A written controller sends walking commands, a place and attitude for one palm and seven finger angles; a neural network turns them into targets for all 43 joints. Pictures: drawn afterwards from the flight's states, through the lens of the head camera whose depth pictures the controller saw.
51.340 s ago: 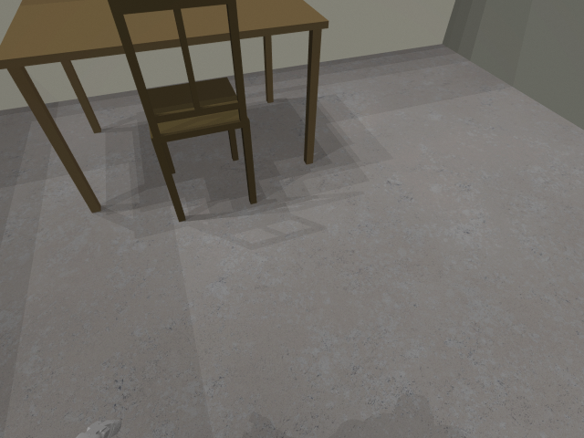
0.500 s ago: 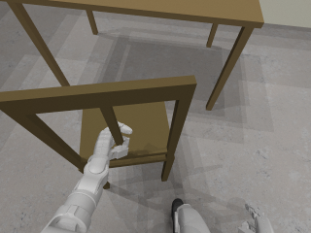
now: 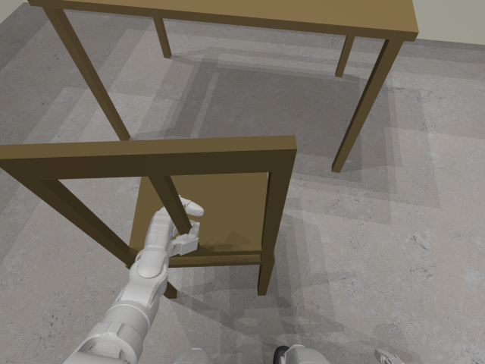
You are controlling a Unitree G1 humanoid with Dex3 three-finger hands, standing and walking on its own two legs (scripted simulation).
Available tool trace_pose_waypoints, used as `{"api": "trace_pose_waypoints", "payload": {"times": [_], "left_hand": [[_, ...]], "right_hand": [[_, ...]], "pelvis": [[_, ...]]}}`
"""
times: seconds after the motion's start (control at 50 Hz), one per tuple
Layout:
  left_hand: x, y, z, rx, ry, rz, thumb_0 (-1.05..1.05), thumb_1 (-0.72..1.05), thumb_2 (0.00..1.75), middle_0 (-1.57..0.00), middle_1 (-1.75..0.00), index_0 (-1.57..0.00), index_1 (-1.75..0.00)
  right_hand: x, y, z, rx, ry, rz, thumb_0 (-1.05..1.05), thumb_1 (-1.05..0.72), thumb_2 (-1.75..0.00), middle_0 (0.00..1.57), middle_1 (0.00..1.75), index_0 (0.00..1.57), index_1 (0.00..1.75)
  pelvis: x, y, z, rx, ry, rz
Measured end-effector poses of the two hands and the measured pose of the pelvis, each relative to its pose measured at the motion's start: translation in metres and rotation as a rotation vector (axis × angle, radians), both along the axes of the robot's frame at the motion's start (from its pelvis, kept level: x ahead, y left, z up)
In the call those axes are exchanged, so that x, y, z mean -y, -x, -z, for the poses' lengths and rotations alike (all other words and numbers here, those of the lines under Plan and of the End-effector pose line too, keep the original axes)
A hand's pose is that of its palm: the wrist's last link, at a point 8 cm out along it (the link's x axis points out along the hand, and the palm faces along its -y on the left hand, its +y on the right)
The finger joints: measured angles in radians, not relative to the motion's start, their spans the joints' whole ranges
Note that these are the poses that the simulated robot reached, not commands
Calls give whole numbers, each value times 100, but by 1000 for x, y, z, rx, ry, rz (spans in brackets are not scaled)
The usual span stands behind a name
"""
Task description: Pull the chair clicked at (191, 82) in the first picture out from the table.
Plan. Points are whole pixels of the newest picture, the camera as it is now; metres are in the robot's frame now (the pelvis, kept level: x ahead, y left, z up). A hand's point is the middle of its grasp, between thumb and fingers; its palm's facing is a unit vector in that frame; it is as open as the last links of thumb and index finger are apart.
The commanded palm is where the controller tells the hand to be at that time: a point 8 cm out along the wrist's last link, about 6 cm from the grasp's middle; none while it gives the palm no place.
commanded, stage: step backward, pulling the chair out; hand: left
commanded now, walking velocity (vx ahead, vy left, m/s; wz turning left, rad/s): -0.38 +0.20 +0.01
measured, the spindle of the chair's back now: (180, 219) +0.35 +0.13 -0.04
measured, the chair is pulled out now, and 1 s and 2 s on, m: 0.48 0.69 0.71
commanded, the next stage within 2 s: stop walking, hand still on the chair in 0.60 s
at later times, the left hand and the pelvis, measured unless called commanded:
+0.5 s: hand (184, 299) +0.22 +0.11 -0.06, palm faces -0.04 -0.98 -0.20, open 5.4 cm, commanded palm +0.21 +0.16 -0.06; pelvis -0.10 -0.01 +0.01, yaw -4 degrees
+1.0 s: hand out of the picture +0.11 +0.11 -0.06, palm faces -0.09 -0.98 -0.15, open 5.3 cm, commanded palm +0.10 +0.16 -0.04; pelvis -0.19 +0.01 +0.01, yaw -3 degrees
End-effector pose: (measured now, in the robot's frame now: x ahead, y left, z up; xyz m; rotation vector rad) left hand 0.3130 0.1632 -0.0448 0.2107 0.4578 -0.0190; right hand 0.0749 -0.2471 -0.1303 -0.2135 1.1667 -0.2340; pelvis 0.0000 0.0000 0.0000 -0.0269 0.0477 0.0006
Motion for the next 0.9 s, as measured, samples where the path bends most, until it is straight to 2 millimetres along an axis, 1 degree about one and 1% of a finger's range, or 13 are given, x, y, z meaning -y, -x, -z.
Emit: {"api": "trace_pose_waypoints", "payload": {"times": [0.08, 0.16, 0.24, 0.28, 0.34, 0.42, 0.48, 0.52, 0.62, 0.68, 0.74, 0.82, 0.9], "left_hand": [[0, 2, 0, -8, 9, -13, 5, 67, 80, -31, -121, -50, -145], [-1, 12, 0, 2, 19, 6, 5, 68, 78, -29, -122, -50, -145], [-5, 35, -1, 10, 39, 32, 4, 71, 77, -24, -122, -50, -145], [-7, 49, -1, 4, 41, 39, 4, 71, 77, -24, -122, -50, -145], [-9, 72, -2, -7, 43, 28, 5, 71, 77, -24, -121, -50, -145], [-8, 95, -2, -1, 22, 2, 5, 69, 79, -28, -120, -50, -145], [-3, 107, -3, -16, 2, -29, 5, 67, 79, -31, -117, -50, -145], [1, 114, -5, -31, -7, -41, 6, 66, 79, -32, -114, -50, -145], [12, 129, -6, -61, -1, -45, 6, 67, 77, -30, -114, -50, -145], [15, 139, -6, -64, 6, -32, 6, 67, 76, -28, -115, -50, -145], [14, 150, -5, -55, 16, -3, 5, 68, 76, -26, -118, -50, -145], [10, 168, -6, -47, 39, 29, 5, 70, 76, -22, -120, -50, -145], [4, 191, -7, -68, 47, 24, 6, 71, 76, -21, -120, -50, -145]], "right_hand": [[16, 3, -7, 24, 50, 8, 1, -90, -90, 20, 30, 20, 30], [22, 4, -18, 88, 103, 23, 1, -90, -90, 20, 30, 20, 29], [12, 10, -36, 143, 111, 40, 1, -90, -90, 20, 29, 20, 29], [5, 13, -39, 161, 95, 27, 1, -90, -90, 19, 29, 20, 29], [-9, 19, -35, 158, 39, 1, 1, -90, -90, 19, 29, 20, 29], [-22, 31, -18, 138, -51, -41, 1, -90, -90, 20, 30, 20, 29], [-23, 47, -5, 120, -103, -39, 1, -90, -90, 20, 30, 20, 30], [-17, 61, -2, 110, -110, -14, 1, -90, -90, 20, 30, 20, 30], [10, 98, -11, 110, -42, 37, 1, -90, -90, 20, 30, 20, 30], [27, 118, -18, 113, 26, 51, 1, -90, -90, 20, 30, 20, 30], [37, 137, -25, 112, 98, 58, 1, -90, -90, 20, 30, 20, 29], [30, 161, -39, 112, 143, 64, 1, -90, -90, 19, 29, 20, 29], [8, 178, -39, 124, 88, 46, 1, -90, -90, 19, 29, 19, 29]], "pelvis": [[-4, 22, -2, -10, -22, -8], [-16, 40, 0, -9, -21, -4], [-22, 54, -3, 4, -47, 34], [-21, 58, -4, 0, -37, 41], [-17, 63, -7, -12, -12, 49], [-3, 77, -5, -8, -15, 76], [7, 95, -6, 16, 12, 80], [11, 106, -7, 27, 7, 73], [12, 129, -9, 26, -39, 66], [6, 142, -8, 24, -39, 48], [-4, 156, -3, 26, -23, 27], [-14, 177, -5, 58, -49, 43], [-17, 189, -8, 67, -26, 49]]}}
